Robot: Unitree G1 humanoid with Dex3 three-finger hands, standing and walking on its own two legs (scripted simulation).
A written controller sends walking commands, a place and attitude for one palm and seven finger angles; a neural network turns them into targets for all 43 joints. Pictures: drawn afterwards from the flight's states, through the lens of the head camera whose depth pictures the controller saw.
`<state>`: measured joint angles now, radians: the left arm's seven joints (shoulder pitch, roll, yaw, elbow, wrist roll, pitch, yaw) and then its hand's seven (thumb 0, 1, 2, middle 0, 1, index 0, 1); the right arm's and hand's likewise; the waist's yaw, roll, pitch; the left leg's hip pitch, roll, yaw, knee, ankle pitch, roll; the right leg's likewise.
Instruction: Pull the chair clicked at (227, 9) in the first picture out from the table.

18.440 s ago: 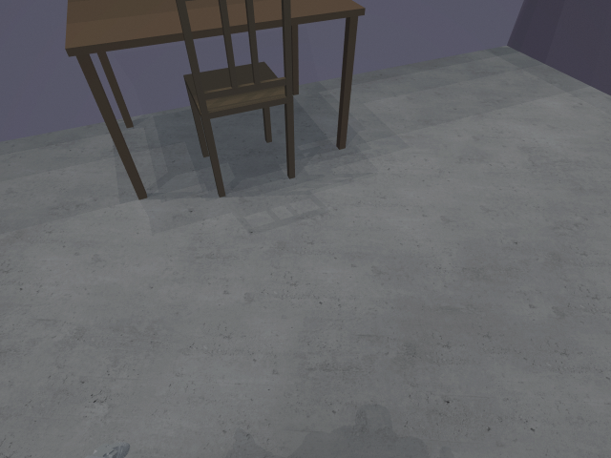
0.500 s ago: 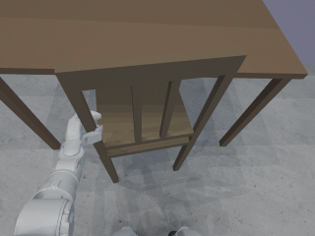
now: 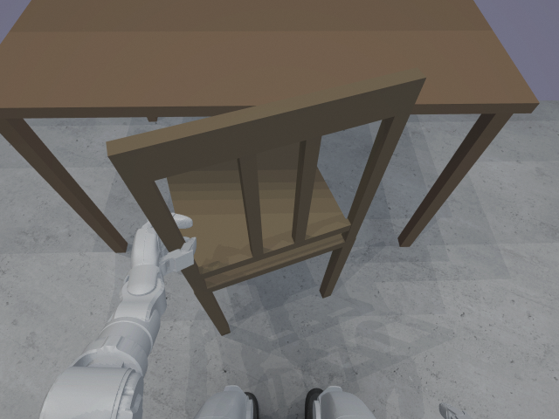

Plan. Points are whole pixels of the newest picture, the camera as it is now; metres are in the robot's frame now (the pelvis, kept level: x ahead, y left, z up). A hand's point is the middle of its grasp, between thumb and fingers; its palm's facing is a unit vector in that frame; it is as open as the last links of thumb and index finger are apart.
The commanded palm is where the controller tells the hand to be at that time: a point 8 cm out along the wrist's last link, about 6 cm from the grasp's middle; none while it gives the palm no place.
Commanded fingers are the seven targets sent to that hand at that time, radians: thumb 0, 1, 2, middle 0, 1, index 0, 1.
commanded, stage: step backward, pulling the chair out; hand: left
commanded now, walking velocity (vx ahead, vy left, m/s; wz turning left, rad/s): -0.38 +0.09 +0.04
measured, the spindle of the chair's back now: (252, 212) +0.44 +0.05 -0.04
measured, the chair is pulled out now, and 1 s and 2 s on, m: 0.13 0.17 0.24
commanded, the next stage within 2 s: none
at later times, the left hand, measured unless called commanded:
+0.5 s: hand (179, 268) +0.34 +0.17 -0.06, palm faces +0.14 -0.97 -0.18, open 5.9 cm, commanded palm +0.34 +0.22 -0.05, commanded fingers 0.00 0.90 0.90 -0.50 -1.45 -0.50 -1.45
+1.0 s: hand (175, 279) +0.32 +0.17 -0.06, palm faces +0.07 -0.98 -0.17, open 5.8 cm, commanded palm +0.32 +0.22 -0.05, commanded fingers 0.00 0.90 0.90 -0.50 -1.45 -0.50 -1.45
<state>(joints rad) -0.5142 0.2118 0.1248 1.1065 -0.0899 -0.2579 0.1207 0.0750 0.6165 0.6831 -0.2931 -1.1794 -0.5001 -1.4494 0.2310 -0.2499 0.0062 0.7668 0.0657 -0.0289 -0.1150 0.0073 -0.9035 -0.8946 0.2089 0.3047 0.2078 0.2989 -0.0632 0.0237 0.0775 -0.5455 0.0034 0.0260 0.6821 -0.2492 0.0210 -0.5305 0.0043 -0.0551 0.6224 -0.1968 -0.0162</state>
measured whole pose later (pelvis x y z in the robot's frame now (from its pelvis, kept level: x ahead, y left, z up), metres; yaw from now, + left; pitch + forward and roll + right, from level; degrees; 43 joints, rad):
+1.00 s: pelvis -0.06 +0.02 +0.00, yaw +0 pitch +4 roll +1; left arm -0.56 0.23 0.07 1.04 -0.04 -0.19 0.10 0.04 0.60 0.68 -0.26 -1.22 -0.50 -1.45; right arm 0.19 -0.19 0.01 0.73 0.03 -0.02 -0.12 0.01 -0.90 -0.89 0.21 0.30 0.21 0.30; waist -0.05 -0.05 0.14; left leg -0.39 0.02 0.01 0.72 -0.38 -0.02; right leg -0.56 -0.07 -0.02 0.63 -0.14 0.02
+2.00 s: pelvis -0.12 -0.01 +0.01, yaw +2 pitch +3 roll +0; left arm -0.58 0.17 0.09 1.12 -0.06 -0.23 0.11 0.05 0.59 0.71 -0.23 -1.18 -0.50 -1.45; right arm 0.20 -0.22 0.01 0.81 0.04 -0.07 -0.09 0.01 -0.90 -0.89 0.21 0.30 0.21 0.30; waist -0.02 0.02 0.18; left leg -0.46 0.01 -0.04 0.90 -0.48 -0.04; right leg -0.39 -0.01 -0.06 0.57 -0.23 -0.02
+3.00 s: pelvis -0.29 -0.01 +0.01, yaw +0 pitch +2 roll -2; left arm -0.56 0.20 0.09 1.16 -0.06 -0.24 0.09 0.00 0.57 0.70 -0.20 -1.16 -0.50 -1.45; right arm 0.23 -0.22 0.02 0.81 0.03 -0.06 -0.08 0.01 -0.90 -0.89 0.21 0.30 0.21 0.30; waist -0.02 0.06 0.18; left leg -0.38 0.10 -0.02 0.74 -0.34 -0.05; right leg -0.32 0.03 -0.08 0.50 -0.21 -0.03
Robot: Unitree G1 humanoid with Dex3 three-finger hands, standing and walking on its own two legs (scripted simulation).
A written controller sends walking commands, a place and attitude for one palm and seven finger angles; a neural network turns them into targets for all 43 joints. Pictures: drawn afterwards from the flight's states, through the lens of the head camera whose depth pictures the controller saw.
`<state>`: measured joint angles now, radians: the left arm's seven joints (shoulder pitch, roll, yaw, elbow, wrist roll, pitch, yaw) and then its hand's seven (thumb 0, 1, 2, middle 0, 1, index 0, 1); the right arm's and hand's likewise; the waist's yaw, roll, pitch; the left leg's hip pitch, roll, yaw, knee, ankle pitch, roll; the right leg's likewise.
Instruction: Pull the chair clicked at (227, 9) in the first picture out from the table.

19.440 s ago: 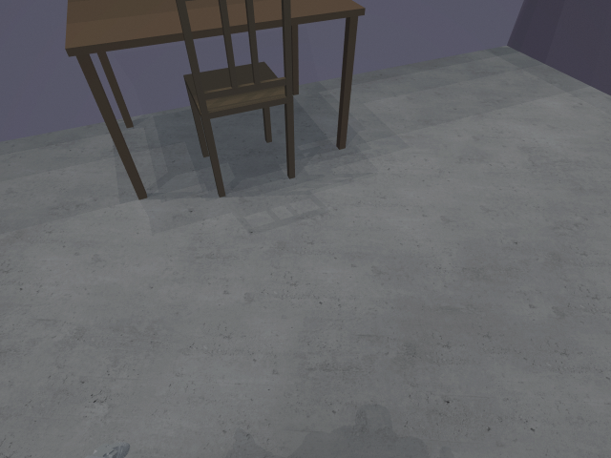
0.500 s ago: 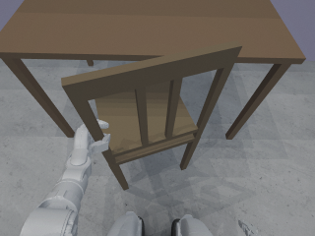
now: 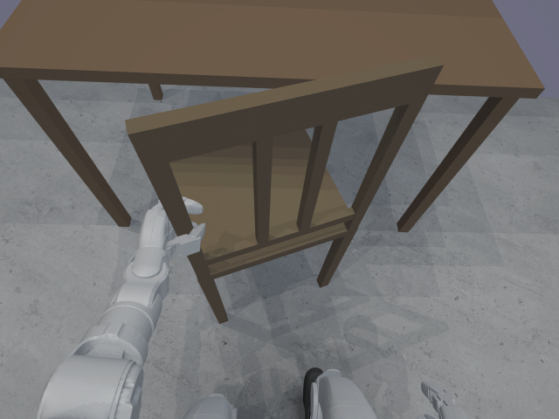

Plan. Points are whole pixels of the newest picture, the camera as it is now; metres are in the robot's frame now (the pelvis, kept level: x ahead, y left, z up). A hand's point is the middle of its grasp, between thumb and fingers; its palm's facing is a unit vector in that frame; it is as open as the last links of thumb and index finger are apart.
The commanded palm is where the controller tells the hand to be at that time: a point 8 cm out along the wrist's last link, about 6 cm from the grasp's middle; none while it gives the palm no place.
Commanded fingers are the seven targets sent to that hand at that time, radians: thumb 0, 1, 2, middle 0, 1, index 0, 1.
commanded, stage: step backward, pulling the chair out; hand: left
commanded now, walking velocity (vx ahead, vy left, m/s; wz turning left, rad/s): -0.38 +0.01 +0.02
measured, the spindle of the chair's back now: (262, 198) +0.46 +0.04 -0.04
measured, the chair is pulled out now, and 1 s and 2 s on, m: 0.17 0.24 0.40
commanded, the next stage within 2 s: none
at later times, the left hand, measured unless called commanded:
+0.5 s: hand (195, 270) +0.33 +0.14 -0.05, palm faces +0.10 -0.98 -0.19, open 5.8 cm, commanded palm +0.33 +0.19 -0.05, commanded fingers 0.00 0.90 0.90 -0.50 -1.45 -0.50 -1.45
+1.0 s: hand (195, 284) +0.30 +0.13 -0.05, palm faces +0.13 -0.98 -0.16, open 5.9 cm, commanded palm +0.30 +0.19 -0.05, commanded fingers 0.00 0.90 0.90 -0.50 -1.45 -0.50 -1.45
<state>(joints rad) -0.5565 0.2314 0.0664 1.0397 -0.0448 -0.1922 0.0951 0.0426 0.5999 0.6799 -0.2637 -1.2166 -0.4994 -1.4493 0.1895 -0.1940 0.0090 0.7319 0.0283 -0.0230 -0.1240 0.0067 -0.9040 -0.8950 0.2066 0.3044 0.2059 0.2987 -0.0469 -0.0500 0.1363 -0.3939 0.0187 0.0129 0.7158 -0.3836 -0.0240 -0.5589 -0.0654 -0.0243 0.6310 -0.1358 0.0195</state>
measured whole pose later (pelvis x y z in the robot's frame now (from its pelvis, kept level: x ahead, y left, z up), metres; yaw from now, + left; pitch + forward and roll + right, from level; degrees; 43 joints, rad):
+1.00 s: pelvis -0.07 -0.02 +0.02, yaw +2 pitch +3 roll +0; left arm -0.58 0.17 0.09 1.12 -0.06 -0.23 0.11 0.05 0.59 0.71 -0.23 -1.18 -0.50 -1.45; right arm 0.20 -0.22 0.01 0.81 0.04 -0.07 -0.09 0.01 -0.90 -0.89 0.21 0.30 0.21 0.30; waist -0.02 0.02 0.18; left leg -0.46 0.01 -0.04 0.90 -0.48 -0.04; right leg -0.39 -0.01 -0.06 0.57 -0.23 -0.02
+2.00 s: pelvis -0.23 -0.03 +0.02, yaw +0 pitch +2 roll -2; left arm -0.56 0.20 0.09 1.16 -0.06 -0.24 0.09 0.00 0.57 0.70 -0.20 -1.16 -0.50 -1.45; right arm 0.23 -0.22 0.02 0.81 0.03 -0.06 -0.08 0.01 -0.90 -0.89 0.21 0.30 0.21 0.30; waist -0.02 0.06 0.18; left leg -0.38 0.10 -0.02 0.74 -0.34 -0.05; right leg -0.32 0.03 -0.08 0.50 -0.21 -0.03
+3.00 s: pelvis -0.26 +0.01 +0.02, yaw +0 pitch -1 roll +0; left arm -0.06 0.12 -0.11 0.74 0.01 -0.14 0.09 0.00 0.55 0.77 -0.17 -1.21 -0.50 -1.45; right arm 0.20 -0.23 0.01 0.69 0.01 -0.01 -0.12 0.01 -0.91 -0.90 0.20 0.30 0.20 0.30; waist -0.02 0.02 0.02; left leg -0.16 0.04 0.05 0.46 -0.29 -0.02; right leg -0.26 -0.04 0.00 0.47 -0.21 0.02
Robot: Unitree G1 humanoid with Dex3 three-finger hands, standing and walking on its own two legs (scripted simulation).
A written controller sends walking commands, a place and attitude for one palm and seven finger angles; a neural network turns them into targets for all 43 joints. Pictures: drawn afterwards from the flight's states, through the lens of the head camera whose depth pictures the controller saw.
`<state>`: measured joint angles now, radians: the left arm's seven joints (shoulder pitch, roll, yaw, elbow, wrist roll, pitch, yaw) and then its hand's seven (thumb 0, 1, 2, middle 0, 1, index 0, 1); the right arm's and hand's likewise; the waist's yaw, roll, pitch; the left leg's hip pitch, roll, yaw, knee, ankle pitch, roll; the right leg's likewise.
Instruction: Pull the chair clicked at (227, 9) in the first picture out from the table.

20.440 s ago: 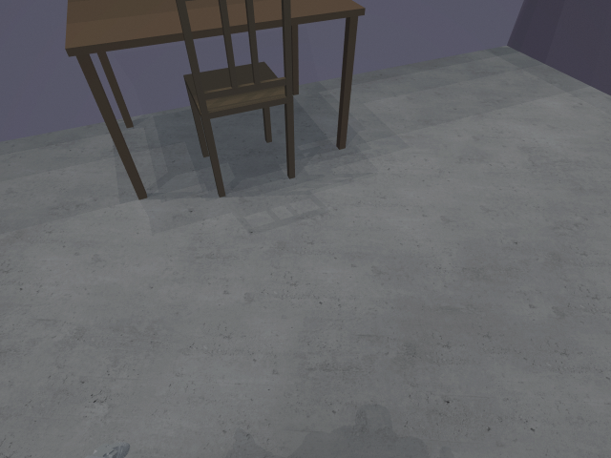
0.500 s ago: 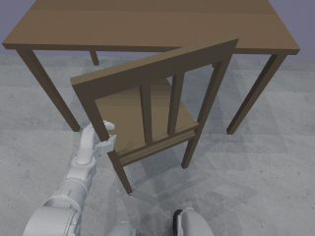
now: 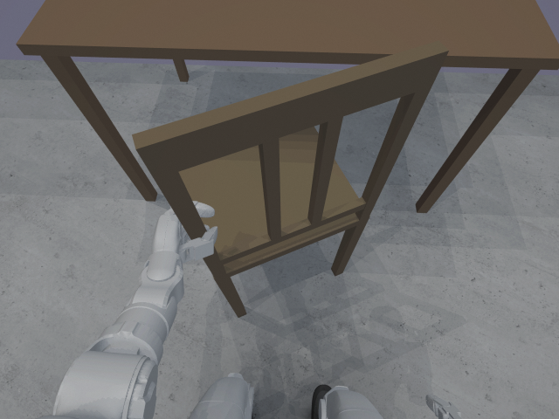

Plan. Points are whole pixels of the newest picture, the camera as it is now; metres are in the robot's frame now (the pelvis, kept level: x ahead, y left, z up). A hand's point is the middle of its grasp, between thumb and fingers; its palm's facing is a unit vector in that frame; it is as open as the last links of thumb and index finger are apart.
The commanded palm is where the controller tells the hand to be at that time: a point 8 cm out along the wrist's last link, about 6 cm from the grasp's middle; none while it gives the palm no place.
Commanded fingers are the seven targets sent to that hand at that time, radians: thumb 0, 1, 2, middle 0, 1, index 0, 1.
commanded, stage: step backward, pulling the chair out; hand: left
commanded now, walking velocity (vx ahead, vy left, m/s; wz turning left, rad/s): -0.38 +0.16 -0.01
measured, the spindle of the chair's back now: (272, 197) +0.45 +0.04 -0.06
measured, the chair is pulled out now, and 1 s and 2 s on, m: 0.24 0.40 0.53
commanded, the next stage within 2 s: stop walking, hand still on the chair in 1.06 s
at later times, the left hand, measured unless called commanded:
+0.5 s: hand (200, 288) +0.29 +0.14 -0.07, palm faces +0.02 -0.98 -0.21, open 5.8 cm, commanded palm +0.30 +0.19 -0.06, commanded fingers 0.00 0.90 0.90 -0.50 -1.45 -0.50 -1.45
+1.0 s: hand (185, 351) +0.20 +0.15 -0.06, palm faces +0.06 -0.98 -0.20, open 5.9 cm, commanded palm +0.21 +0.20 -0.06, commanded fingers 0.00 0.90 0.90 -0.50 -1.45 -0.50 -1.45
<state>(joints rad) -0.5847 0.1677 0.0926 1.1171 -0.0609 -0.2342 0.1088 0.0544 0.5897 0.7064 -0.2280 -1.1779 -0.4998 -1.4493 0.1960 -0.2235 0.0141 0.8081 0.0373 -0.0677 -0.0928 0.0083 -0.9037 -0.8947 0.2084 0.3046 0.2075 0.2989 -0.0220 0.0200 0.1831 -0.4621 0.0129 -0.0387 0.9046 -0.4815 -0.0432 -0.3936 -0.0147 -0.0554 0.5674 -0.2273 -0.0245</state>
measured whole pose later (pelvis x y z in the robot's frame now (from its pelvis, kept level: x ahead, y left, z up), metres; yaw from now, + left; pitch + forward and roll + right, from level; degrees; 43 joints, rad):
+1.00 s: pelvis -0.16 +0.00 +0.00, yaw -2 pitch +2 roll -2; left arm -0.56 0.20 0.09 1.16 -0.06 -0.24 0.09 0.00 0.57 0.70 -0.20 -1.16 -0.50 -1.45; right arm 0.23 -0.22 0.02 0.81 0.03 -0.06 -0.08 0.01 -0.90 -0.89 0.21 0.30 0.21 0.30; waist -0.02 0.06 0.18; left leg -0.38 0.10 -0.02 0.74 -0.34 -0.05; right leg -0.32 0.03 -0.08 0.50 -0.21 -0.03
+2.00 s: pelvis -0.19 +0.04 +0.01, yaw -2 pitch -1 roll +0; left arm -0.06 0.12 -0.11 0.74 0.01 -0.14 0.09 0.00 0.55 0.77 -0.17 -1.21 -0.50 -1.45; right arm 0.20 -0.23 0.01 0.69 0.01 -0.01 -0.12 0.01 -0.91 -0.90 0.20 0.30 0.20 0.30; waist -0.02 0.02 0.02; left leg -0.16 0.04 0.05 0.46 -0.29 -0.02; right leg -0.26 -0.04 0.00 0.47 -0.21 0.02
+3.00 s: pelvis -0.18 +0.03 -0.03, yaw +1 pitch +10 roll +0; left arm 0.06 0.20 -0.05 0.30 -0.03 0.09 -0.03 -0.01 -0.53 0.20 -0.03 -0.08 -0.03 -0.08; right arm 0.24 -0.27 0.01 0.57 0.03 -0.10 -0.07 0.01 -0.90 -0.90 0.21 0.30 0.21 0.30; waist -0.04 0.04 -0.09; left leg -0.54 0.03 -0.03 0.82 -0.46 -0.03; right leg -0.61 -0.06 -0.06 0.82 -0.39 0.02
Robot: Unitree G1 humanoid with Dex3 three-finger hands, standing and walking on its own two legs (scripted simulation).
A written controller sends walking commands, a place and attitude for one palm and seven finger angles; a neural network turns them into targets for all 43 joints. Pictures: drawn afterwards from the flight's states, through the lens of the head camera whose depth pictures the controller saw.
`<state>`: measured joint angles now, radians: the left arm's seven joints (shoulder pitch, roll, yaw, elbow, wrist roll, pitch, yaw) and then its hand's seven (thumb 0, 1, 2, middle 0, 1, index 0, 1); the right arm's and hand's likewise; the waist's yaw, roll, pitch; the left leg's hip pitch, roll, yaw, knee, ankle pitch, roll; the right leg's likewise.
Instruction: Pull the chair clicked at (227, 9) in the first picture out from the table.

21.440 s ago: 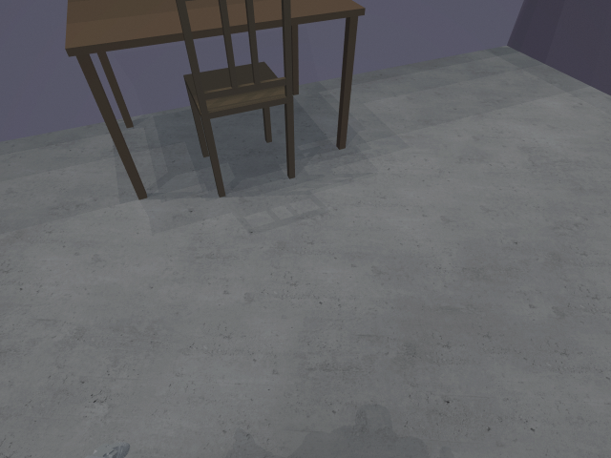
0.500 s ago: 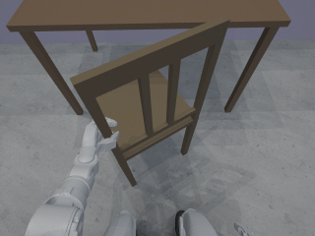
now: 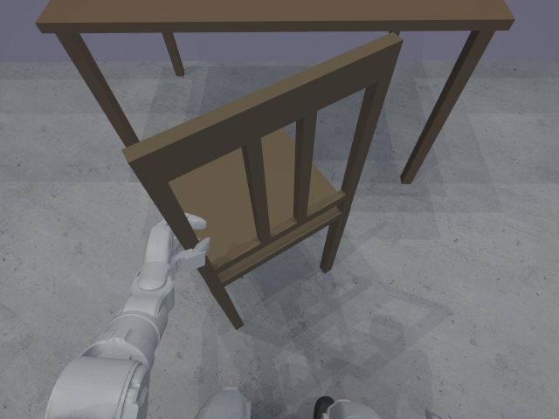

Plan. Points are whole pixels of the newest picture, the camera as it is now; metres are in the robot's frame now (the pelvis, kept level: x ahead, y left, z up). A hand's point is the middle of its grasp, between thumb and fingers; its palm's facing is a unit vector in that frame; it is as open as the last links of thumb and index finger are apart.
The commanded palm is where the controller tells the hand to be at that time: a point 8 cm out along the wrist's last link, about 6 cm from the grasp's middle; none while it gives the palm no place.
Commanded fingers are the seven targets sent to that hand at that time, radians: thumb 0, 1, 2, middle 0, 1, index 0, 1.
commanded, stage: step backward, pulling the chair out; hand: left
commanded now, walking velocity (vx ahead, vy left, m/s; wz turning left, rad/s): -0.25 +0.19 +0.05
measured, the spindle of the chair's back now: (258, 198) +0.46 +0.06 -0.06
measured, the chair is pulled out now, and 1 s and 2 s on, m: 0.40 0.53 0.53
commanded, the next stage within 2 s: stop walking, hand still on the chair in 0.06 s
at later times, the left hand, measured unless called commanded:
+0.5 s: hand (193, 331) +0.23 +0.15 -0.06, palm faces -0.02 -0.98 -0.19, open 5.8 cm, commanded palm +0.22 +0.20 -0.05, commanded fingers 0.00 0.90 0.90 -0.50 -1.45 -0.50 -1.45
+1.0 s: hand (188, 336) +0.23 +0.15 -0.06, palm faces -0.07 -0.98 -0.20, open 5.9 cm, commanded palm +0.21 +0.20 -0.05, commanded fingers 0.00 0.90 0.90 -0.50 -1.45 -0.50 -1.45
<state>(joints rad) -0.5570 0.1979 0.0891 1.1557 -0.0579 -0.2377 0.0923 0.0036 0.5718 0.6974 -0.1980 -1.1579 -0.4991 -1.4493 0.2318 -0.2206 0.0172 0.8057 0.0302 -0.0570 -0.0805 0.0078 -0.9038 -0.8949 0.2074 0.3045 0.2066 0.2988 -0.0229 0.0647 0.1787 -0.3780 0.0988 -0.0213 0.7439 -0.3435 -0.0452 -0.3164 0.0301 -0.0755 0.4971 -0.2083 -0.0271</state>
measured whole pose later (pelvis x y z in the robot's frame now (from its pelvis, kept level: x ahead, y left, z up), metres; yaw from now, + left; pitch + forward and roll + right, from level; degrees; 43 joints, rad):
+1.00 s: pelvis -0.03 +0.04 +0.01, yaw +0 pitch -1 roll +0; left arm -0.06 0.12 -0.11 0.74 0.01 -0.14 0.09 0.00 0.55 0.77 -0.17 -1.21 -0.50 -1.45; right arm 0.20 -0.23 0.01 0.69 0.01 -0.01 -0.12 0.01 -0.91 -0.90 0.20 0.30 0.20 0.30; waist -0.02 0.02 0.02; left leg -0.16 0.04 0.05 0.46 -0.29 -0.02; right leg -0.26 -0.04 0.00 0.47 -0.21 0.02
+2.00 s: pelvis -0.02 +0.03 -0.03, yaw +4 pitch +10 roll +0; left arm 0.06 0.20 -0.05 0.30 -0.03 0.09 -0.03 -0.01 -0.53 0.20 -0.03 -0.08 -0.03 -0.08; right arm 0.24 -0.27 0.01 0.57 0.03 -0.10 -0.07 0.01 -0.90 -0.90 0.21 0.30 0.21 0.30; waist -0.04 0.04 -0.09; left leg -0.54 0.03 -0.03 0.82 -0.46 -0.03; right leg -0.61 -0.06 -0.06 0.82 -0.39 0.02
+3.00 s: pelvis -0.03 +0.04 -0.06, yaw +5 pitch +11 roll -1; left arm 0.71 0.17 -0.08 -0.27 -0.12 -0.03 -0.03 -0.01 -0.53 0.20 -0.01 0.00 -0.01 0.00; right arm 0.26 -0.21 0.00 0.48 0.04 -0.19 -0.11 0.01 -0.90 -0.90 0.21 0.30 0.21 0.30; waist -0.01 0.03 -0.16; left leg -0.69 0.02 -0.06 1.02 -0.53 -0.03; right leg -0.72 -0.07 -0.08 0.98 -0.45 0.02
